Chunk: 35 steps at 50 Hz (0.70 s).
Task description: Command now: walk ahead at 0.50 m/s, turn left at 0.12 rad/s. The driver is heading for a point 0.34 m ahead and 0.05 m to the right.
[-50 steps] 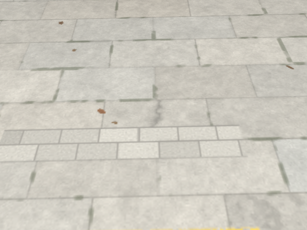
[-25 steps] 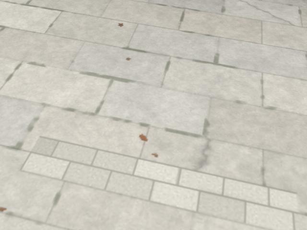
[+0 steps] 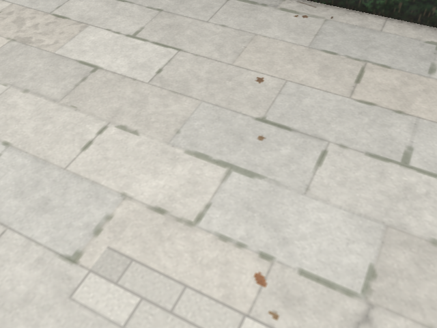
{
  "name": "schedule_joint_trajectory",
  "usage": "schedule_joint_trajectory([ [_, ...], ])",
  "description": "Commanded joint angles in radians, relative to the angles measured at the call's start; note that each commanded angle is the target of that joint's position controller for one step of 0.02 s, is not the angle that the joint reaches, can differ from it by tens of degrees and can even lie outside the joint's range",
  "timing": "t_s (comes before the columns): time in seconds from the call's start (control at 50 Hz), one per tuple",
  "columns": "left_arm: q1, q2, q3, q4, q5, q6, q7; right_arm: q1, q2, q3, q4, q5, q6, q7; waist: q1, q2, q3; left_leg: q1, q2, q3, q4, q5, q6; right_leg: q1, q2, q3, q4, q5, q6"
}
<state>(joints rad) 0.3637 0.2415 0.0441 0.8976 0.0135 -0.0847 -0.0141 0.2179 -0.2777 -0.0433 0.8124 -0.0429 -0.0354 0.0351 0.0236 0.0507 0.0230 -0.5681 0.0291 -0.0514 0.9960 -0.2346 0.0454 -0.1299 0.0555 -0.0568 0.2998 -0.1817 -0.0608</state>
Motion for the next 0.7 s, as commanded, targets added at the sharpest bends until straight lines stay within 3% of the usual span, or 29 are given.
schedule_joint_trajectory([
  [0.02, -0.004, 0.11, 0.019, -0.035, -0.006, -0.017, -0.003, -0.07, -0.024, 0.009, -0.076, 0.002, -0.008, 0.01, -0.014, -0.133, 0.033, -0.05, 0.048, 0.05, -0.154, 0.117, -0.025, -0.008, -0.231, 0.162, -0.183, 0.213, -0.139],
  [0.08, 0.045, 0.133, 0.024, -0.009, -0.007, -0.016, -0.003, -0.174, -0.01, 0.024, -0.102, 0.012, -0.012, 0.013, 0.016, -0.133, 0.038, 0.025, 0.033, 0.095, -0.321, 0.19, -0.027, 0.0, -0.222, 0.116, -0.171, 0.28, -0.119],
  [0.16, 0.089, 0.153, 0.027, 0.022, -0.001, -0.006, 0.003, -0.226, -0.037, 0.019, -0.121, 0.013, -0.016, 0.003, 0.022, -0.133, 0.043, 0.069, 0.012, 0.108, -0.413, 0.139, 0.005, 0.097, -0.277, 0.13, -0.111, 0.372, -0.106],
  [0.2, 0.081, 0.163, 0.029, 0.032, 0.002, 0.002, 0.008, -0.163, -0.05, 0.01, -0.103, 0.007, -0.023, -0.006, -0.015, -0.133, 0.016, 0.175, -0.024, 0.122, -0.471, 0.072, 0.035, 0.131, -0.281, 0.117, -0.003, 0.535, -0.089],
  [0.22, 0.081, 0.153, 0.025, 0.041, -0.002, 0.008, 0.011, -0.042, -0.059, 0.002, -0.058, -0.004, -0.034, -0.014, -0.068, -0.102, -0.036, 0.326, -0.051, 0.129, -0.547, 0.104, 0.058, 0.119, -0.241, 0.076, 0.157, 0.649, -0.066],
  [0.24, 0.083, 0.126, 0.015, 0.032, -0.007, 0.008, 0.013, 0.117, -0.098, -0.012, -0.01, -0.022, -0.048, -0.025, -0.125, -0.066, -0.141, 0.553, 0.018, 0.057, -0.551, 0.157, 0.093, 0.012, -0.194, 0.043, 0.36, 0.549, -0.037],
  [0.26, 0.14, 0.03, -0.013, -0.016, -0.039, 0.005, 0.011, 0.238, -0.203, -0.038, 0.001, -0.041, -0.05, -0.04, -0.135, 0.131, -0.299, 0.868, 0.329, -0.313, -0.546, 0.325, 0.202, -0.293, -0.08, -0.037, 0.719, 0.093, 0.019],
  [0.28, 0.159, 0.095, 0.011, 0.005, -0.024, 0.013, 0.024, 0.248, -0.208, -0.047, 0.013, 0.014, -0.035, -0.038, -0.128, 0.162, -0.351, 0.845, 0.43, -0.513, -0.617, 0.638, 0.281, -0.39, 0.017, 0.03, 0.915, -0.384, 0.025],
  [0.3, 0.107, 0.118, 0.022, 0.005, -0.011, 0.024, 0.03, 0.168, -0.162, -0.035, 0.009, 0.038, -0.033, -0.036, -0.086, 0.057, -0.235, 0.738, 0.372, -0.345, -0.602, 0.748, 0.269, -0.415, -0.038, 0.109, 0.955, -0.348, 0.017],
  [0.32, 0.069, 0.082, 0.012, 0.001, -0.008, 0.025, 0.026, 0.091, -0.09, -0.015, 0.003, 0.038, -0.038, -0.035, -0.058, 0.033, -0.138, 0.628, 0.326, -0.229, -0.625, 0.802, 0.243, -0.423, -0.068, 0.106, 0.918, -0.305, 0.019],
  [0.34, 0.054, 0.066, 0.011, 0.006, -0.005, 0.033, 0.024, 0.044, -0.043, -0.001, 0.003, 0.037, -0.041, -0.036, -0.029, 0.024, -0.079, 0.54, 0.273, -0.151, -0.662, 0.777, 0.195, -0.4, -0.098, 0.102, 0.85, -0.27, 0.022],
  [0.36, 0.054, 0.065, 0.012, 0.009, 0.008, 0.047, 0.02, 0.015, -0.022, 0.007, 0.01, 0.04, -0.042, -0.04, -0.002, 0.042, -0.049, 0.468, 0.232, -0.101, -0.694, 0.76, 0.168, -0.359, -0.11, 0.096, 0.798, -0.239, 0.033],
  [0.38, 0.072, 0.055, 0.011, 0.022, 0.016, 0.06, 0.016, 0.007, -0.023, 0.009, 0.014, 0.035, -0.044, -0.041, 0.012, 0.048, -0.058, 0.423, 0.215, -0.064, -0.707, 0.795, 0.159, -0.303, -0.099, 0.083, 0.783, -0.205, 0.042],
  [0.46, 0.054, 0.025, 0.005, 0.032, 0.015, 0.086, 0.013, 0.013, -0.046, 0.011, 0.051, 0.031, -0.056, -0.043, 0.044, 0.031, -0.081, 0.37, 0.182, 0.025, -0.724, 0.834, 0.168, -0.236, -0.089, 0.059, 0.64, -0.107, 0.063],
  [0.54, -0.048, 0.02, -0.008, 0.027, 0.01, 0.095, 0.028, 0.06, -0.047, 0.016, 0.1, 0.026, -0.044, -0.046, 0.004, 0.06, -0.071, 0.363, 0.163, 0.044, -0.716, 0.727, 0.154, -0.175, -0.088, 0.03, 0.436, -0.029, 0.058],
  [0.62, -0.072, 0.023, -0.015, 0.046, 0.007, 0.09, 0.044, 0.068, -0.042, 0.019, 0.135, 0.027, -0.022, -0.052, -0.004, 0.033, -0.045, 0.351, 0.182, -0.013, -0.687, 0.473, 0.147, -0.091, -0.084, 0.026, 0.262, -0.04, 0.035],
  [0.64, -0.058, 0.018, -0.019, 0.057, 0.011, 0.084, 0.046, 0.056, -0.038, 0.02, 0.14, 0.033, -0.015, -0.056, 0.013, 0.008, -0.034, 0.326, 0.165, -0.018, -0.666, 0.35, 0.121, -0.027, -0.087, 0.029, 0.146, 0.034, 0.026],
  [0.66, -0.048, 0.05, -0.015, 0.067, 0.016, 0.075, 0.051, 0.074, -0.024, 0.024, 0.146, 0.03, -0.012, -0.059, 0.009, -0.038, -0.031, 0.293, 0.135, -0.025, -0.644, 0.223, 0.08, 0.046, -0.14, 0.092, 0.077, 0.145, 0.02],
  [0.68, -0.032, 0.109, -0.006, 0.071, 0.022, 0.063, 0.056, 0.12, -0.008, 0.025, 0.149, 0.023, -0.011, -0.061, -0.027, -0.112, -0.034, 0.264, 0.075, 0.007, -0.591, 0.099, 0.047, 0.094, -0.241, 0.188, 0.071, 0.334, 0.005],
  [0.7, -0.089, 0.119, -0.007, 0.076, -0.001, 0.065, 0.053, 0.233, 0.051, 0.036, 0.189, 0.04, 0.001, -0.061, -0.091, -0.215, -0.03, 0.316, 0.002, 0.049, -0.636, -0.049, 0.028, 0.011, -0.29, 0.239, 0.068, 0.357, -0.058],
])
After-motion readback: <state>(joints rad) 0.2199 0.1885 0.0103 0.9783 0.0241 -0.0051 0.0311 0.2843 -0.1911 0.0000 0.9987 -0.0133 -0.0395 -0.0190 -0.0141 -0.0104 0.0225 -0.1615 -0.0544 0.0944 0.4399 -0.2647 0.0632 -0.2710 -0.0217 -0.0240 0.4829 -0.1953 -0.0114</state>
